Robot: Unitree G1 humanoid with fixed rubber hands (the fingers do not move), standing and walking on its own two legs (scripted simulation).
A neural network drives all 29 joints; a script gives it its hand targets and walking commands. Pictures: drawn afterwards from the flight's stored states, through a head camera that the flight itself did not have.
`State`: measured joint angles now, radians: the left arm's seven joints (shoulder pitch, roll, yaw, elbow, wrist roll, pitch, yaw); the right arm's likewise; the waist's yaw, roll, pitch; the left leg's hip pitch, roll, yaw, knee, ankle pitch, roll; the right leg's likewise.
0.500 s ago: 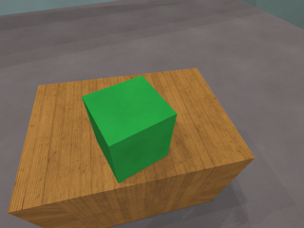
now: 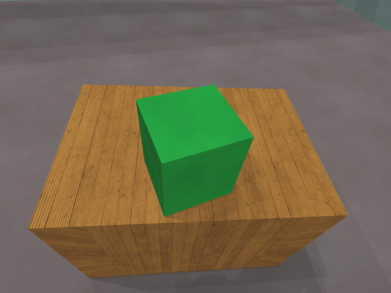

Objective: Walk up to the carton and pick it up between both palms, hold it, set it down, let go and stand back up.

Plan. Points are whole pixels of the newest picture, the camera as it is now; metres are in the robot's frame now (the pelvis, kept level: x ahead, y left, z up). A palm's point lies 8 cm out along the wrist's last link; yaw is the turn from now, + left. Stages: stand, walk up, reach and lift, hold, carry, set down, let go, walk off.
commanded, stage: walk up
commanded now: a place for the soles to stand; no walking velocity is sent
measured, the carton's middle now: (188, 151) +0.47 +0.02 -0.03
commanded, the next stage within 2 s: stand in 1.18 s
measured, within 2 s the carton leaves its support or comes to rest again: neither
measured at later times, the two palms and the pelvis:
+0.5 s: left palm out of the picture +0.03 +0.31 -0.10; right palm out of the picture +0.10 -0.29 -0.11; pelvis -0.01 +0.00 +0.00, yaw +4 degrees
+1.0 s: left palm out of the picture +0.02 +0.34 -0.12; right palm out of the picture +0.11 -0.27 -0.10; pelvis +0.00 +0.02 +0.00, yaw +5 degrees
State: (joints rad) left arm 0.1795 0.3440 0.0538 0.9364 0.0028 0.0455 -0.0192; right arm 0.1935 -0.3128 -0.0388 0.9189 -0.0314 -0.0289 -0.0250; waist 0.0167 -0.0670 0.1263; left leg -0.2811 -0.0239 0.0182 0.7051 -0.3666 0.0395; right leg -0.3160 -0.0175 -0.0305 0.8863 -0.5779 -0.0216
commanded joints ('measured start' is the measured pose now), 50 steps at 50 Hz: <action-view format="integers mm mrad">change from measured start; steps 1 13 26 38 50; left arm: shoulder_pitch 25 -29 -55 144 3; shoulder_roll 156 246 279 346 234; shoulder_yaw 38 39 31 55 18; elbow -61 -70 -32 27 -69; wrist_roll -9 1 12 20 -15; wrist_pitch -56 -106 -121 -146 -114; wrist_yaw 17 45 47 57 54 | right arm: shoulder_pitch -37 22 -24 -113 56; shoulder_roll -261 -258 -254 -214 -324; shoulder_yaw -52 -74 -56 -48 -87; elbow -63 -19 6 -61 -73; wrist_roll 2 1 11 19 16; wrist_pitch -25 -7 3 17 -14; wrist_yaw -18 17 34 44 20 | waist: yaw -12 -35 -33 57 -57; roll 228 -46 1 18 247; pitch -98 -154 -114 -104 -80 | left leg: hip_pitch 58 176 47 -230 158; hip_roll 246 110 67 8 287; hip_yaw -274 -195 -161 -100 -382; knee -256 -160 -134 65 -252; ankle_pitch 521 403 283 69 595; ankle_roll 176 55 24 -29 237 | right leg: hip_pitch -21 -18 53 314 -204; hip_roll -35 -178 -211 -373 -52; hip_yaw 32 94 102 312 55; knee -128 -251 -397 -519 99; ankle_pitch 51 646 465 535 -30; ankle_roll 5 -66 -100 -218 -16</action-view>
